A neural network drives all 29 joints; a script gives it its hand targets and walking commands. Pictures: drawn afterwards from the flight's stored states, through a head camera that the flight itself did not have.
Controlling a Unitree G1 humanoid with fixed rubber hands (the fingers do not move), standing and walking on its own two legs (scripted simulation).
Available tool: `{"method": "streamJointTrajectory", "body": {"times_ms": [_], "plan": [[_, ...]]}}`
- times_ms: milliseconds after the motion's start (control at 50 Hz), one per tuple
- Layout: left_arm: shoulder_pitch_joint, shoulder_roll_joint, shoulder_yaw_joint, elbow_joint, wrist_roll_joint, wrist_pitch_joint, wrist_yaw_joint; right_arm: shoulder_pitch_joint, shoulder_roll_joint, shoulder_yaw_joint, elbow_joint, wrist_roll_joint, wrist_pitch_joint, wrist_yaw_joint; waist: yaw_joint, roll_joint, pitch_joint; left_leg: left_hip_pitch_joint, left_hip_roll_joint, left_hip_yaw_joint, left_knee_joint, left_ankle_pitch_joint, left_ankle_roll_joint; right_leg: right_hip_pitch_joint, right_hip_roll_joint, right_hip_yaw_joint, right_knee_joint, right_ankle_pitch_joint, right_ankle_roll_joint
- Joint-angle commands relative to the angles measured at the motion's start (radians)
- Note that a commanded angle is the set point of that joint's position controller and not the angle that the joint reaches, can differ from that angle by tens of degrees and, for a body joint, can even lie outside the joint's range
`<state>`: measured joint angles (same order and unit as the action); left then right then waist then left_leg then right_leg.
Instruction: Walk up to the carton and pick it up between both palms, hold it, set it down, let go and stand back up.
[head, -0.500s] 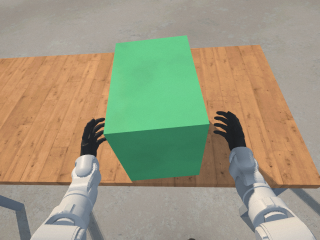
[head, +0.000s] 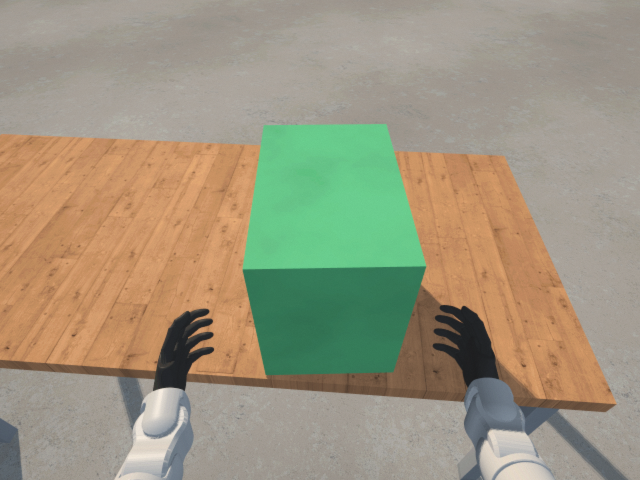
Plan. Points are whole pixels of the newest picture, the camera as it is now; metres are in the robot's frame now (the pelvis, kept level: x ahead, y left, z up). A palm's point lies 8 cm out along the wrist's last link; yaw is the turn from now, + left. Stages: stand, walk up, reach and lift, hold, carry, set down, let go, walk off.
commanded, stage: set down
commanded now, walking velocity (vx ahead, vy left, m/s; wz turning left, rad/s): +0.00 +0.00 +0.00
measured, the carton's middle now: (327, 246) +0.50 -0.02 +0.00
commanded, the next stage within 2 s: let go in 2.00 s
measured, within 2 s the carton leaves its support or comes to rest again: neither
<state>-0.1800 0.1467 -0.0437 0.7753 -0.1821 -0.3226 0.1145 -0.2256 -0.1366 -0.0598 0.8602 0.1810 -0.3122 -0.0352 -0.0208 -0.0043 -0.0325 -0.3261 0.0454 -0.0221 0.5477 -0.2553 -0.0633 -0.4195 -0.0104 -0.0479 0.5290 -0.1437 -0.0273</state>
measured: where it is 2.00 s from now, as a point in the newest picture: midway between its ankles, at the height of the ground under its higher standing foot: outside the picture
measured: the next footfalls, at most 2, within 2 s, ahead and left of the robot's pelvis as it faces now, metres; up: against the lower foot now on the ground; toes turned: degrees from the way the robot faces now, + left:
none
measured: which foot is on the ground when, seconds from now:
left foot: down 0.00-1.00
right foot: down 0.00-1.00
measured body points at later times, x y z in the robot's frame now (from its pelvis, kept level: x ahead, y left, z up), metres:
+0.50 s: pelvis +0.04 +0.01 +0.01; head +0.03 +0.01 +0.46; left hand +0.25 +0.20 -0.01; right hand +0.24 -0.22 -0.02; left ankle +0.02 +0.16 -0.73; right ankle +0.08 -0.10 -0.73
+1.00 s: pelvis +0.07 +0.03 +0.02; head +0.05 +0.03 +0.46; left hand +0.24 +0.23 -0.03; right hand +0.23 -0.21 -0.03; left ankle +0.02 +0.16 -0.73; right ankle +0.08 -0.10 -0.73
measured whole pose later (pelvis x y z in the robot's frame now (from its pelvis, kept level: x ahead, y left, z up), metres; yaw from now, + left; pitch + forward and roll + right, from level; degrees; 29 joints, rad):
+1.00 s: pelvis +0.07 +0.03 +0.02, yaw -2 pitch -6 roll -2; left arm 0.37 0.17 -0.10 0.32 -0.07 -0.12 0.09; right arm 0.32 -0.18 -0.07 0.48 0.12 -0.29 0.03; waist 0.03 0.03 0.06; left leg 0.05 0.06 0.03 0.36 -0.30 -0.03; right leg -0.05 0.01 -0.01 0.31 -0.16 0.01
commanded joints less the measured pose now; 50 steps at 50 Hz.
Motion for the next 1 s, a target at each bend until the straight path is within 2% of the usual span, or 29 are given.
{"method": "streamJointTrajectory", "body": {"times_ms": [0,140,240,400,500,580,700,840,980], "plan": [[-0.195,0.11,-0.022,-0.278,-0.01,-0.052,0.016,-0.173,-0.141,-0.042,-0.264,-0.018,-0.066,0.031,-0.013,0.015,-0.25,-0.11,-0.052,0.027,-0.188,-0.115,-0.008,0.427,0.021,0.077,-0.094,-0.088,0.019],[-0.06,0.138,-0.058,-0.385,-0.049,-0.033,0.029,-0.02,-0.147,-0.036,-0.424,-0.018,-0.031,0.057,0.019,-0.024,-0.197,-0.067,-0.045,0.028,-0.213,-0.095,-0.014,0.445,0.019,0.084,-0.116,-0.07,0.01],[0.097,0.132,-0.044,-0.419,-0.019,0.014,0.005,0.146,-0.132,-0.012,-0.436,-0.009,-0.009,0.05,0.027,-0.026,-0.109,0.008,-0.053,0.046,-0.227,-0.001,-0.022,0.452,0.015,0.093,-0.162,-0.018,0.003],[0.318,0.13,-0.032,-0.556,0.031,0.067,-0.02,0.347,-0.128,-0.01,-0.516,-0.009,-0.025,0.041,0.03,-0.009,0.003,0.1,-0.064,0.062,-0.241,0.1,-0.027,0.446,0.01,0.098,-0.217,0.018,-0.006],[0.341,0.146,-0.031,-0.604,0.045,0.079,-0.018,0.385,-0.116,-0.034,-0.572,-0.04,-0.031,0.046,0.035,-0.002,0.039,0.105,-0.064,0.068,-0.249,0.066,-0.019,0.429,0.006,0.098,-0.226,-0.023,-0.006],[0.35,0.142,-0.053,-0.682,0.034,0.067,-0.001,0.399,-0.115,-0.052,-0.624,-0.051,-0.038,0.056,0.046,0.015,-0.001,0.12,-0.055,0.064,-0.244,0.081,-0.016,0.441,0.013,0.097,-0.209,-0.002,-0.012],[0.432,0.135,-0.053,-0.646,0.048,0.086,0.0,0.462,-0.134,-0.07,-0.572,-0.057,-0.033,0.058,0.041,0.02,-0.012,0.16,-0.048,0.058,-0.238,0.138,-0.025,0.463,0.021,0.092,-0.213,0.071,-0.013],[0.525,0.099,-0.039,-0.611,0.092,0.139,-0.013,0.514,-0.168,-0.062,-0.53,-0.052,-0.029,0.057,0.049,-0.013,0.031,0.241,-0.036,0.051,-0.232,0.321,-0.049,0.459,0.041,0.069,-0.245,0.177,-0.02],[0.515,0.093,-0.032,-0.595,0.13,0.204,-0.02,0.506,-0.186,-0.061,-0.505,-0.074,0.007,0.065,0.062,-0.01,0.129,0.257,-0.028,0.058,-0.254,0.355,-0.056,0.437,0.044,0.062,-0.281,0.13,-0.029]]}}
